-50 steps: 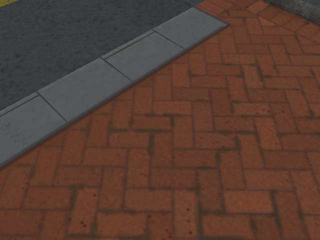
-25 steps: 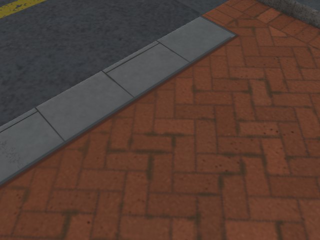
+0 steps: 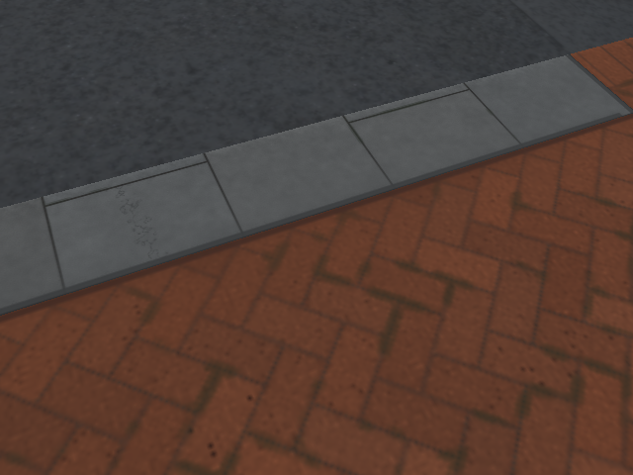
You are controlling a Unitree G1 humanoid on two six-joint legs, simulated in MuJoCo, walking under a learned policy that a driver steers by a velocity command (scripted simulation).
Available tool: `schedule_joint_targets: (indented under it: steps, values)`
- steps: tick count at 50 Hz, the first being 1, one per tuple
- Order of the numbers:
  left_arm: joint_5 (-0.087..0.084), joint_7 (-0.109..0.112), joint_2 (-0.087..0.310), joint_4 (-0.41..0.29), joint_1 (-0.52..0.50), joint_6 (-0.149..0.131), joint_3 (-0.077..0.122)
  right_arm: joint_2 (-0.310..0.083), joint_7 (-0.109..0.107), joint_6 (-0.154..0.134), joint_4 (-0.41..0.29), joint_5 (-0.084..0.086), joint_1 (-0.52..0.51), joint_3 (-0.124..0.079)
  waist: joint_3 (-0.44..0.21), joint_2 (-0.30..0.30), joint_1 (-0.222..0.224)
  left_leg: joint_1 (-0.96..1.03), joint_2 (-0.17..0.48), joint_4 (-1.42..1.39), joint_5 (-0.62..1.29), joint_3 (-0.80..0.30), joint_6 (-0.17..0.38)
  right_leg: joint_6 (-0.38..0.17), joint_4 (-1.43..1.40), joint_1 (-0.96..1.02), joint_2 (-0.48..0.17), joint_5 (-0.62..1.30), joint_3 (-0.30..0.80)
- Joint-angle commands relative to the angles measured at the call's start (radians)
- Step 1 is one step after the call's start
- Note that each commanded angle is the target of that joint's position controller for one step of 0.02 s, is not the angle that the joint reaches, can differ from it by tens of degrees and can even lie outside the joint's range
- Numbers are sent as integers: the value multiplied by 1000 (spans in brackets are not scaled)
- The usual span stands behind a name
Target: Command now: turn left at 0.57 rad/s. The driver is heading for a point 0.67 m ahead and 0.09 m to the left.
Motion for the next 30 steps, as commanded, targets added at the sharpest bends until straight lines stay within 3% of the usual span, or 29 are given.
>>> schedule_joint_targets:
  steps: [1,4,5,6,7,8,9,10,11,12,14,17,20,23,25,26,27,28,29,30]
  values:
    - [-6,-13,87,-68,-38,-27,14,-186,1,1,-71,1,-19,-47,-100,180,-8,126,233,-80,320,-287,172,-1,-94,22,26,-29,-10]
    - [-8,-29,99,-48,40,-45,18,-175,-3,12,-98,15,-68,-41,-117,181,42,126,192,-18,350,-328,126,-28,-326,162,30,86,-18]
    - [-4,-32,119,-35,77,-49,25,-159,-9,16,-109,17,-72,-35,-126,159,56,80,155,20,269,-313,85,-48,-422,267,-10,209,-8]
    - [14,-26,182,-34,109,-46,39,-107,-10,16,-118,4,-36,-21,-172,16,37,-42,80,178,40,-231,31,-110,-434,420,-186,329,133]
    - [35,-20,251,-37,81,-31,49,-73,-5,6,-138,7,22,-16,-140,-260,-27,-277,-94,355,-396,-52,-30,-276,-433,486,-376,591,375]
    - [44,-20,193,-56,76,-32,35,-168,0,-5,-129,-4,27,-41,-150,-225,1,-315,-26,599,-460,-41,-73,-378,-435,439,-464,617,424]
    - [38,-16,141,-76,29,-33,18,-215,5,-3,-114,7,33,-61,-126,-150,-12,-316,2,698,-386,-38,-87,-355,-426,403,-406,573,317]
    - [26,-11,118,-79,0,-30,13,-198,5,8,-98,10,42,-62,-109,-116,-21,-335,27,721,-300,-11,-99,-296,-439,393,-328,379,220]
    - [11,-7,106,-79,1,-28,9,-173,6,17,-100,6,28,-56,-84,-121,-3,-378,46,725,-218,3,-107,-265,-471,395,-289,174,178]
    - [3,0,111,-71,18,-27,6,-142,14,20,-115,9,4,-46,-56,-144,16,-402,59,710,-166,25,-113,-258,-509,385,-270,51,153]
    - [6,11,131,-60,75,-28,10,-114,28,11,-153,17,-60,-34,-29,-168,60,-428,74,634,-124,73,-118,-260,-566,403,-266,-75,129]
    - [6,10,160,-52,129,-43,18,-92,37,-8,-188,8,-108,-23,-38,-140,94,-426,106,500,-105,90,-116,-267,-589,465,-304,-79,104]
    - [-1,-5,188,-53,130,-57,28,-69,52,-22,-206,4,-114,-9,-21,-143,93,-337,127,372,-89,128,-88,-257,-603,415,-313,-55,26]
    - [-14,-29,205,-51,128,-64,36,-74,64,-25,-211,9,-96,-7,4,-142,79,-213,120,264,-101,174,-52,-247,-594,343,-311,-53,-44]
    - [-27,-46,211,-42,129,-61,37,-76,67,-24,-205,11,-61,-9,10,-123,53,-117,106,178,-89,197,-22,-239,-557,309,-322,-58,-65]
    - [-35,-52,203,-38,118,-57,33,-71,66,-24,-184,10,-5,-11,7,-102,16,-16,80,103,-51,225,-3,-226,-507,263,-311,-60,-93]
    - [-30,-56,176,-31,127,-57,22,-90,61,-24,-150,10,82,-24,-23,-68,-22,141,38,70,-46,247,17,-206,-407,189,-284,3,-136]
    - [-9,-61,117,-26,137,-63,-1,-141,52,-24,-112,18,220,-52,-90,22,-86,345,55,37,-45,172,49,-159,-172,96,-226,96,-221]
    - [33,-65,21,-89,96,-76,-36,-268,37,-29,-109,5,329,-73,-135,338,-100,533,331,-92,-91,-297,163,-65,266,-210,-101,-191,-286]
    - [-2,-64,84,-111,67,-101,-23,-273,49,-56,-141,5,308,-65,-171,287,-102,527,453,-228,-233,-620,305,-58,462,-396,-28,-273,-102]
